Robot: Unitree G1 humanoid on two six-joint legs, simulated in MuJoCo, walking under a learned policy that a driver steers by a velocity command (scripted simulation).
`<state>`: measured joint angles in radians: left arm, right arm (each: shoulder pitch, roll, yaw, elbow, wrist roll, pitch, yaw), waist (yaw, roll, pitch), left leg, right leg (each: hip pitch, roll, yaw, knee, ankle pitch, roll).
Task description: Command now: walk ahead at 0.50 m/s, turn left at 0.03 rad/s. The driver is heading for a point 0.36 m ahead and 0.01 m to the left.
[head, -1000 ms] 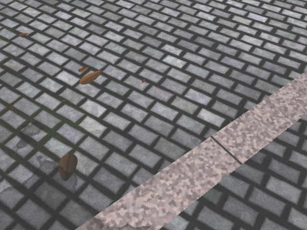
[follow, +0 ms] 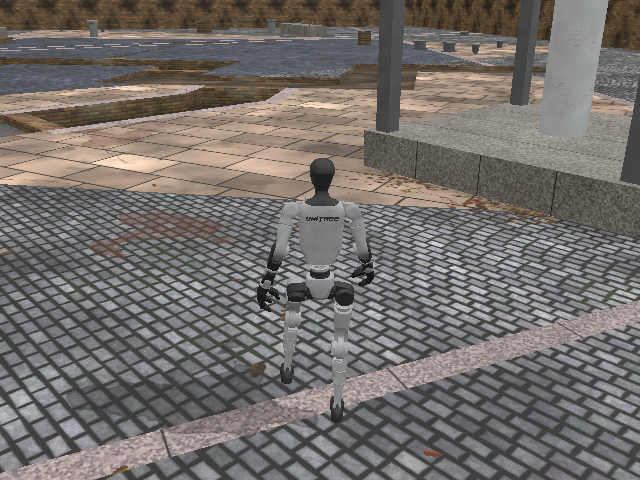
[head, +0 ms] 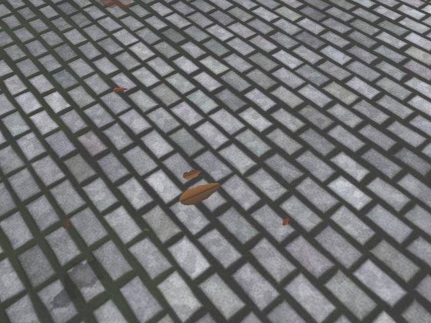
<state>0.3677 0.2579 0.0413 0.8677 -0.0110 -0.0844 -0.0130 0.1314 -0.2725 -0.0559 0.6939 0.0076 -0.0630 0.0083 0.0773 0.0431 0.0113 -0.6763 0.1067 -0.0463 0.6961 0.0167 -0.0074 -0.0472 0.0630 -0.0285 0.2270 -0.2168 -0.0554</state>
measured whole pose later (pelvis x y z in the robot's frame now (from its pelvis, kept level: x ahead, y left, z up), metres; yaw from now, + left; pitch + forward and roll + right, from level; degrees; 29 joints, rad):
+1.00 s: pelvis +0.31 +0.02 -0.01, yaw +0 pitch -1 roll +0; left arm 0.09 0.23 0.04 0.94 0.00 0.00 0.01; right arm 0.21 -0.25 -0.04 0.99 -0.01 0.02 -0.04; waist -0.01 0.00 0.03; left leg -0.12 0.01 0.02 0.49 -0.36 -0.02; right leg -0.31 0.01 0.00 0.53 -0.22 -0.02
